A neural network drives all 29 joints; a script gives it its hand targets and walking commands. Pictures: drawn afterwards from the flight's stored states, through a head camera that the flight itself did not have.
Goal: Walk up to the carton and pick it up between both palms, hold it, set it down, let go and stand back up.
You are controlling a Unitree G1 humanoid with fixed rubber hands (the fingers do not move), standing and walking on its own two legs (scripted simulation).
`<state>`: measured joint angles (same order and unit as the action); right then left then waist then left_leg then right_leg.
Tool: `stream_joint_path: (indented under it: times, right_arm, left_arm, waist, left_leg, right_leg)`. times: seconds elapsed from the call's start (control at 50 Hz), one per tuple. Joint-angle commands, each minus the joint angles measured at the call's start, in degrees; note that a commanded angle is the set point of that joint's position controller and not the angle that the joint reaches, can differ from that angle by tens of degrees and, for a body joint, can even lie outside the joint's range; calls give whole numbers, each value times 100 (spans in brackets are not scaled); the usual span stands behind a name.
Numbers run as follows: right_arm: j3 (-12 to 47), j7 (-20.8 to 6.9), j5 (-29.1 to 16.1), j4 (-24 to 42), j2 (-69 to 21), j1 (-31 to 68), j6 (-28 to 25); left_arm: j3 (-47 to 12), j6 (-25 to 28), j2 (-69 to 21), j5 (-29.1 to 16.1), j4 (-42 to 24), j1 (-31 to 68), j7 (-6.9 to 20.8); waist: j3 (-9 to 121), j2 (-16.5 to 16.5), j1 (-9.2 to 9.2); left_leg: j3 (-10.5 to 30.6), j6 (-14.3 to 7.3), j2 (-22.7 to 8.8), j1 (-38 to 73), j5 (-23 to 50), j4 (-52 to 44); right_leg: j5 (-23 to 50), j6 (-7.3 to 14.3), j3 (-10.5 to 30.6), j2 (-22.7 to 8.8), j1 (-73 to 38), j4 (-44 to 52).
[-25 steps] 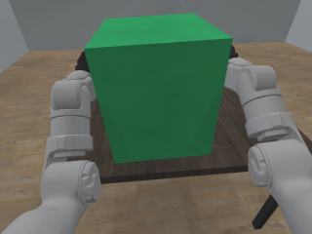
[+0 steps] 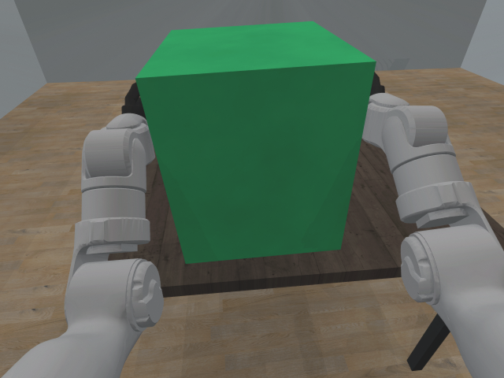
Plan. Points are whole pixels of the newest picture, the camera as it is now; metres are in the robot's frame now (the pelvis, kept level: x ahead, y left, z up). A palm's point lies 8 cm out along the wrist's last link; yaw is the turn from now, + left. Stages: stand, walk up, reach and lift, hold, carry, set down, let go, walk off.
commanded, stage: hold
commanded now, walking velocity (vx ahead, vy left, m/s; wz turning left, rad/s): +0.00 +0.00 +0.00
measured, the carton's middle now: (252, 135) +0.42 -0.01 +0.25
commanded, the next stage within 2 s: set down in 0.04 s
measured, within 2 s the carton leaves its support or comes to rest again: neither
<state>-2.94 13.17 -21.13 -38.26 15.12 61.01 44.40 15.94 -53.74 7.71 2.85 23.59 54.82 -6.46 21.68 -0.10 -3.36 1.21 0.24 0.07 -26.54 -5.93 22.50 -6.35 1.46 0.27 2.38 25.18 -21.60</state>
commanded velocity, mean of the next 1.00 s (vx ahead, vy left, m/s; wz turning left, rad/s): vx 0.00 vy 0.00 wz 0.00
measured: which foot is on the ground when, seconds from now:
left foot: down 0.00-1.00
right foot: down 0.00-1.00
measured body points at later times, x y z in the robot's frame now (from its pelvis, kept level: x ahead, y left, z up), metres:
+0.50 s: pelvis +0.00 +0.00 +0.00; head -0.05 +0.01 +0.45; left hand +0.43 +0.17 +0.30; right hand +0.42 -0.17 +0.31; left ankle +0.05 +0.12 -0.74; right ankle +0.04 -0.10 -0.74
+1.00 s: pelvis +0.02 -0.01 +0.00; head +0.00 +0.01 +0.45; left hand +0.45 +0.17 +0.25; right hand +0.46 -0.17 +0.27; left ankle +0.05 +0.12 -0.74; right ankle +0.04 -0.10 -0.74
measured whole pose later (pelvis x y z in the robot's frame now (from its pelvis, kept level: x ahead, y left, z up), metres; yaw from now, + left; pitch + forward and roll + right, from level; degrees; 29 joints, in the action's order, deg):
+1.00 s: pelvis +0.02 -0.01 +0.00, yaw +0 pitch +9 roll -1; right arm -3.9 8.6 -16.7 -52.2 12.5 63.8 23.4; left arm 15.7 -35.4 7.9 5.0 31.0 53.3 -6.4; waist 14.0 -0.1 -2.3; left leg 1.6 0.6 -0.6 -23.4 -8.0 22.6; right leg -7.6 1.7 0.0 3.1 21.3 -20.0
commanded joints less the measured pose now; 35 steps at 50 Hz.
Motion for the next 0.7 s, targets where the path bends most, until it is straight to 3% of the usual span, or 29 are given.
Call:
stream_joint_path:
  times: [0.0,0.02,0.04,0.08,0.12,0.14,0.2,0.28,0.34,0.42,0.48,0.5,0.56,0.58,0.62,0.68]
  right_arm:
    - [1647,-821,-1678,1884,-4235,5552,-180]
    - [1673,-840,-1707,1860,-4240,5563,-169]
    - [1580,-987,-1459,1214,-4426,5356,11]
    - [1517,-1020,-1328,1240,-4477,5487,-61]
    - [1450,-1070,-1289,1262,-4493,5661,-197]
    - [1292,-1084,-1199,1136,-4490,5810,-306]
    - [1530,-1088,-1324,1792,-4645,6184,-594]
    - [1500,-1068,-1184,1805,-4633,6258,-989]
    - [1271,-1099,-806,1116,-4596,5950,-1346]
    - [748,-1226,-36,-228,-4229,5405,-1665]
    - [252,-1252,287,-693,-3863,5240,-1909]
    - [243,-1242,310,-640,-3872,5339,-2015]
    - [297,-1241,197,-163,-3962,5650,-2370]
    - [484,-1221,34,297,-4017,5824,-2508]
    - [938,-1161,-300,1121,-4193,6090,-2686]
    - [1413,-1057,-652,1653,-4362,5781,-2814]
  left_arm:
    - [-2244,649,-3855,-1230,-1243,5589,927]
    - [-2257,645,-3819,-1214,-1296,5659,927]
    - [-1386,516,-3520,-845,-457,5510,1038]
    - [-1300,585,-3454,-839,-436,5766,1069]
    - [-1523,702,-3654,-1002,-504,5997,1078]
    - [-1432,810,-3617,-978,-316,6070,1068]
    - [-1795,1054,-3867,-1207,-736,6205,980]
    - [-1884,1389,-3909,-1177,-848,6342,901]
    - [-1478,1628,-3792,-793,-243,6050,955]
    - [-490,1775,-3265,-91,982,5490,1113]
    - [-419,1889,-3172,50,1352,5257,1184]
    - [-398,1934,-3145,63,1448,5216,1216]
    - [-923,2157,-3417,-186,810,5416,1106]
    - [-1361,2240,-3638,-348,420,5432,1021]
    - [-1938,2410,-3891,-677,-315,5628,872]
    - [-2693,2651,-4104,-1000,-1588,5956,634]
  waist:
    - [2498,649,-51]
    - [2478,675,-22]
    - [1436,368,17]
    - [1528,173,91]
    - [1814,362,-8]
    - [1862,379,56]
    - [2923,481,97]
    - [3105,547,178]
    - [2356,554,287]
    - [1109,84,358]
    - [891,145,159]
    - [931,105,203]
    - [1807,284,165]
    - [2374,400,143]
    - [3338,326,186]
    - [4294,678,83]
  left_leg:
    - [215,201,157,1672,41,-168]
    - [214,206,137,1682,-59,-193]
    - [156,-119,221,1288,-621,-293]
    - [166,-156,199,1174,-799,-370]
    - [179,-112,144,1223,-760,-344]
    - [150,-98,144,1229,-838,-331]
    - [220,-49,163,1598,-119,-109]
    - [267,34,140,2036,343,39]
    - [255,33,130,2117,106,-73]
    - [147,-129,118,2017,-837,-439]
    - [185,-84,82,2083,-1019,-562]
    - [156,-109,88,2113,-1056,-569]
    - [178,55,80,2536,-269,-406]
    - [232,135,57,2870,374,-240]
    - [265,260,78,3474,1690,148]
    - [325,513,69,4293,3006,604]
  right_leg:
    - [893,-286,279,181,-2694,387]
    - [749,-285,275,193,-2633,389]
    - [85,-327,326,203,-2948,563]
    - [-34,-379,307,148,-2897,584]
    - [-78,-338,335,175,-2877,515]
    - [-168,-333,278,185,-2728,511]
    - [635,-290,209,229,-2959,381]
    - [937,-203,96,286,-2741,319]
    - [551,-178,45,239,-2539,466]
    - [-534,-217,-74,149,-2354,706]
    - [-715,-179,-170,136,-2275,785]
    - [-779,-195,-162,113,-2293,789]
    - [-33,-165,-253,167,-2436,727]
    - [441,-143,-273,202,-2531,642]
    - [1338,-139,-335,319,-2593,538]
    - [1924,-116,-399,407,-2448,438]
